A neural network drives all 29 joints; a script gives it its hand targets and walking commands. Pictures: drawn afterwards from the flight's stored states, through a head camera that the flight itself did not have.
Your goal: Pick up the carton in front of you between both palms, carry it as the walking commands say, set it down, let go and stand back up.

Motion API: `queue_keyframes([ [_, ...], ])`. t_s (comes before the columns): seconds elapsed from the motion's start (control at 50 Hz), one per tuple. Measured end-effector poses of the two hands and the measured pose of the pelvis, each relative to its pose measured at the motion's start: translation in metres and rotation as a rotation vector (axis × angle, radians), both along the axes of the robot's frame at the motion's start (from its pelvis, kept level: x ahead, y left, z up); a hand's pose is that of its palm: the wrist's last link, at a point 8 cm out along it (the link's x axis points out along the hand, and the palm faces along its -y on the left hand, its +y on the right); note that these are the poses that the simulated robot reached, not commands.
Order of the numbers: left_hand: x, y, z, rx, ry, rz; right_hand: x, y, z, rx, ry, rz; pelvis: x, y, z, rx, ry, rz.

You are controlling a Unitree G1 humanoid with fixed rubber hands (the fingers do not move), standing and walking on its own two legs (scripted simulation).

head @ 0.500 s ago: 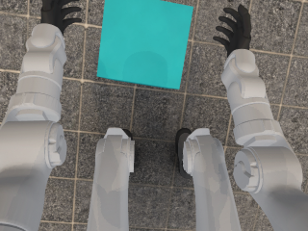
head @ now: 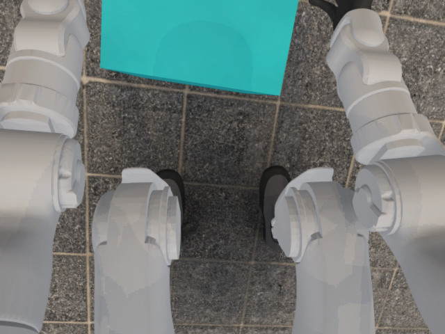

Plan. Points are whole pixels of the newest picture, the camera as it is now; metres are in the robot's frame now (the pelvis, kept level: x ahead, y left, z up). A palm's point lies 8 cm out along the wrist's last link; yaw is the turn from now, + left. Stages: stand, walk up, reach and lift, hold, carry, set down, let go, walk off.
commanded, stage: reach and lift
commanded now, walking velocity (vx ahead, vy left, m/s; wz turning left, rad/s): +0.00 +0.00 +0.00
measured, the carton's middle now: (202, 16) +0.53 +0.06 -0.25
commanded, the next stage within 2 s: none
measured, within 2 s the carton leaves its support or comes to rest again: leaves its support in 0.66 s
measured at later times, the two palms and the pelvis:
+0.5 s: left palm out of the picture +0.54 +0.21 -0.17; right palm (327, 4) +0.54 -0.09 -0.17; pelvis -0.01 -0.01 +0.00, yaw +1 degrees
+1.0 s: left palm out of the picture +0.50 +0.22 -0.05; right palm out of the picture +0.51 -0.08 -0.04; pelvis +0.00 -0.01 +0.03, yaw +4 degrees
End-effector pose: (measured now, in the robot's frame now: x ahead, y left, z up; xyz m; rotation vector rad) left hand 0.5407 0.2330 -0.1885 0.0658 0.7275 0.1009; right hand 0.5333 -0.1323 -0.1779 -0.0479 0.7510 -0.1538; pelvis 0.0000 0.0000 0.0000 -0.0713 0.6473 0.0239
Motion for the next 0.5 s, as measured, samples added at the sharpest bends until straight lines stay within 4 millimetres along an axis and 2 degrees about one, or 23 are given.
queue_keyframes([
  [0.08,0.003,0.001,0.007,0.001,-0.015,0.006,0.004,0.008,0.002,0.008,-0.01,0.014,0.003,-0.001,-0.002,0.003,0.008,0.003],
  [0.22,-0.001,-0.003,0.012,-0.004,0.0,0.004,0.0,0.013,0.006,0.011,-0.001,0.019,0.002,-0.003,-0.001,0.004,0.02,0.009],
  [0.32,-0.003,-0.012,0.011,-0.008,0.003,-0.016,-0.002,0.017,0.008,0.019,-0.006,0.028,-0.002,-0.005,0.002,0.005,0.017,0.008],
  [0.4,0.0,-0.024,0.014,-0.019,-0.003,-0.037,0.001,0.034,0.008,0.045,-0.011,0.058,-0.005,-0.005,0.004,0.009,0.009,0.006],
  [0.5,0.0,-0.026,0.014,-0.002,0.024,-0.042,0.002,0.037,0.009,0.036,-0.008,0.006,-0.006,-0.005,0.005,0.008,-0.003,0.006],
])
